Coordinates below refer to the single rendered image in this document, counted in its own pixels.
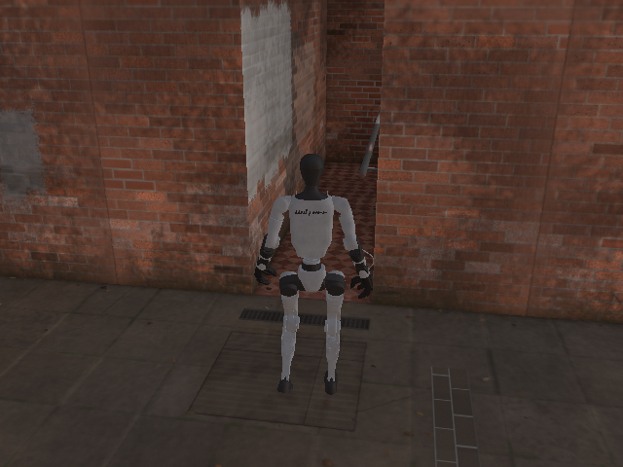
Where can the left robot forearm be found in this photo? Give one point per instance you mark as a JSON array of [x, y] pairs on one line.
[[264, 256]]

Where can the right robot upper arm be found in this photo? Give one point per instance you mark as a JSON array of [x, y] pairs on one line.
[[342, 206]]

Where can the robot left hand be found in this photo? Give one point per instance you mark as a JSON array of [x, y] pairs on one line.
[[268, 271]]

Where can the right robot foot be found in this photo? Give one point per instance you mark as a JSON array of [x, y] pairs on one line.
[[331, 386]]

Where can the left robot upper arm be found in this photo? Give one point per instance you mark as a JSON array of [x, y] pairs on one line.
[[280, 206]]

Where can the robot right hand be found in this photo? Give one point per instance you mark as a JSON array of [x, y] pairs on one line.
[[365, 283]]

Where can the right robot forearm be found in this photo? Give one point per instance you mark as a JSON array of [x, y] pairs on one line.
[[359, 260]]

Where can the humanoid robot head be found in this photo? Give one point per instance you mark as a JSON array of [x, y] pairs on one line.
[[311, 166]]

